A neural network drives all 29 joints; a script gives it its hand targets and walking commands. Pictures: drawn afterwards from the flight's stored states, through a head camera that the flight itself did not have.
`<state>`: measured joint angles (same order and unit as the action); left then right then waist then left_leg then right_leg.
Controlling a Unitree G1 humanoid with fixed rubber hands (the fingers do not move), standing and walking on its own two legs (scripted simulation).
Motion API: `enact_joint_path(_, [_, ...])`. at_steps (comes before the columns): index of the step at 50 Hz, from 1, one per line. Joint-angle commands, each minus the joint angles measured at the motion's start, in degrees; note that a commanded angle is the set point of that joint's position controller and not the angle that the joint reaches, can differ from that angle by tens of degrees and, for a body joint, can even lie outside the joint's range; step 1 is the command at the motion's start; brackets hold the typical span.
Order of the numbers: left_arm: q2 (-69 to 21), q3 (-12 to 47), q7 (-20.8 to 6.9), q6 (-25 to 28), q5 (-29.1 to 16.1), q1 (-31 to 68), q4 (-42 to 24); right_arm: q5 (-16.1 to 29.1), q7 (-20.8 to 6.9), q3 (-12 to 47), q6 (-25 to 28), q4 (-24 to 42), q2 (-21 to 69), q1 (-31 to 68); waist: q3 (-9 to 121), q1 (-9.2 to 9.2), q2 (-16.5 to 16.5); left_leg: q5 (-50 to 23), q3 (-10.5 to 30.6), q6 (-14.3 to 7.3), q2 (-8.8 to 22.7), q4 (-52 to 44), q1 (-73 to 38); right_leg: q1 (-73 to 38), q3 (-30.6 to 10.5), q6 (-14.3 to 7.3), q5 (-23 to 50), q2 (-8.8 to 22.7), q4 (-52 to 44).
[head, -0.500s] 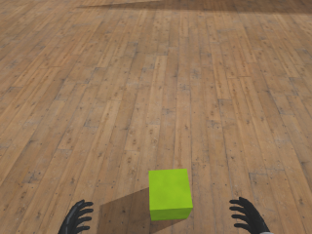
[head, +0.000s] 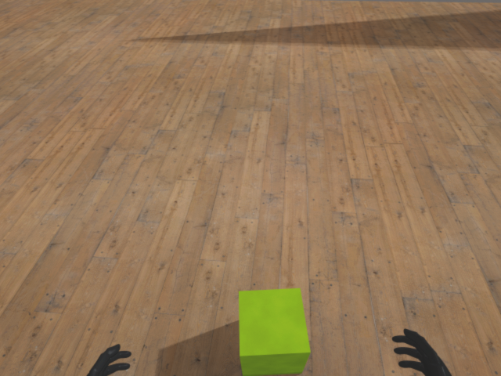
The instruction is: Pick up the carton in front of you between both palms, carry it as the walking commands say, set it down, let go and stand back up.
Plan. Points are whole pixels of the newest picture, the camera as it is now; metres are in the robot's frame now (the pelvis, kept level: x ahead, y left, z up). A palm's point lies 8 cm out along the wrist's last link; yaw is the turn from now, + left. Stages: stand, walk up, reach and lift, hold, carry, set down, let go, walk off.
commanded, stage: stand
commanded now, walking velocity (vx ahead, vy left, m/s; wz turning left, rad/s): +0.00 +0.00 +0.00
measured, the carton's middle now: (271, 333) +0.42 -0.05 -0.64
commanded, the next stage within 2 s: none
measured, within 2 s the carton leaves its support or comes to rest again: neither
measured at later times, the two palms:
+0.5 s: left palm out of the picture +0.14 +0.29 -0.08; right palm out of the picture +0.14 -0.29 -0.09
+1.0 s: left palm out of the picture +0.09 +0.30 -0.09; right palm out of the picture +0.11 -0.30 -0.09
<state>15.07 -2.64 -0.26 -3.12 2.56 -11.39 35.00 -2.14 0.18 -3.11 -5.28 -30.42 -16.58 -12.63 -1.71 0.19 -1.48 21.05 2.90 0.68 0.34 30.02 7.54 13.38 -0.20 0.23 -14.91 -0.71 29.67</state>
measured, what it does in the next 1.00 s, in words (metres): stands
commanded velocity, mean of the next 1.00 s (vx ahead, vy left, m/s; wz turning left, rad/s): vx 0.00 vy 0.00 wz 0.00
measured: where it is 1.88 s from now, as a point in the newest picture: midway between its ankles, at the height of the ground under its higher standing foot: outside the picture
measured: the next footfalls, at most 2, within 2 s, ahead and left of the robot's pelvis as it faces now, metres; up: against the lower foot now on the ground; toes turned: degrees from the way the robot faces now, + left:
none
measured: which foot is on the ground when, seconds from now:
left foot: down 0.00-1.00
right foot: down 0.00-1.00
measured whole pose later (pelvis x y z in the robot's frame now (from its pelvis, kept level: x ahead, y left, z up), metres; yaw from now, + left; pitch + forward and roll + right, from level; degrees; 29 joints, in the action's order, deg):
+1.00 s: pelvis +0.00 -0.01 +0.01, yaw +1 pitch -2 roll +0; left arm 20.6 -1.4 0.6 0.2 1.4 -7.7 54.9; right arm -1.8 1.3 -0.7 0.3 -49.8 -21.7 -11.3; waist -0.9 -0.6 -1.1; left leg 16.8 4.2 0.9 0.0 22.9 4.2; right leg 10.1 1.0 -0.2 -12.1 0.0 24.1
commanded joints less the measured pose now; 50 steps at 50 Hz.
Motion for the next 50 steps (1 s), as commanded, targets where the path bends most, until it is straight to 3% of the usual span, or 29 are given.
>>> enact_joint_path(1, [9.02, -2.67, 0.46, 2.28, 0.08, 3.69, -1.81, -0.27, 0.23, -2.18, 3.34, 1.37, -7.87, 2.4, 1.9, -0.33, 0.68, -5.51, 1.91, -0.22, 2.14, -5.34, 6.85, -1.17, -3.38, -0.19, 1.66, 3.26, -4.92])
enact_joint_path(7, [10.63, -2.22, 0.7, 3.08, -0.06, 3.33, 2.22, -0.12, 0.61, -1.84, 4.59, -2.8, -10.13, 1.51, 5.09, -0.26, 0.82, -18.04, 2.27, 0.02, 3.03, -4.27, 3.86, -4.07, -3.31, -0.65, 14.64, 4.26, -2.37])
enact_joint_path(16, [12.41, -1.7, 1.38, 3.42, -0.44, 3.89, 6.8, 0.06, 1.31, -1.0, 5.16, -7.09, -11.79, 1.01, 5.42, -0.29, 1.25, -23.39, 2.96, -0.17, 3.76, -5.0, 2.25, -6.02, -3.4, -1.22, 18.75, 5.24, -2.58])
enact_joint_path(26, [12.96, -1.28, 1.53, 3.71, -0.81, 4.83, 10.39, 0.16, 1.62, -0.45, 5.68, -10.31, -12.43, 1.37, 4.67, -0.42, 1.01, -23.03, 3.41, -0.26, 4.1, -6.5, 1.99, -7.2, -3.57, -1.56, 18.94, 5.88, -3.96])
enact_joint_path(50, [15.04, -0.57, 1.06, 4.03, -1.21, 6.12, 17.47, 0.37, 1.32, 0.46, 6.26, -16.91, -14.16, 2.65, 1.64, -0.76, 1.17, -14.16, 4.66, -1.01, 4.69, -11.36, 2.55, -7.85, -4.81, -1.53, 12.06, 6.71, -8.98])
